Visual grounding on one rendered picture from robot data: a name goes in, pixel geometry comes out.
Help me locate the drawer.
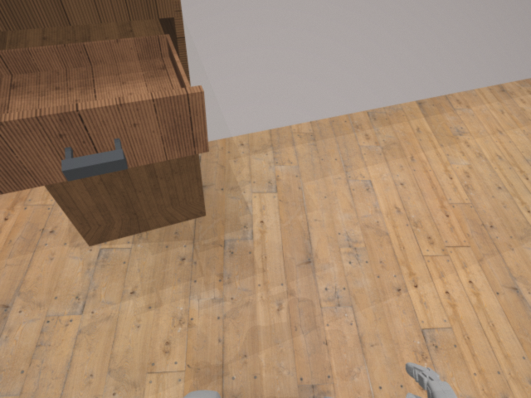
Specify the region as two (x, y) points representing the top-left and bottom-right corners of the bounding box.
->
(0, 34), (209, 195)

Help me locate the handle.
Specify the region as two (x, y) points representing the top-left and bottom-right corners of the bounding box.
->
(61, 138), (128, 181)

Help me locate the cabinet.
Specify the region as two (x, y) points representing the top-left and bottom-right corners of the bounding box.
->
(0, 0), (206, 246)

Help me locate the robot right hand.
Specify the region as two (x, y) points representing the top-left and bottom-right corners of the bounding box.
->
(406, 362), (457, 398)

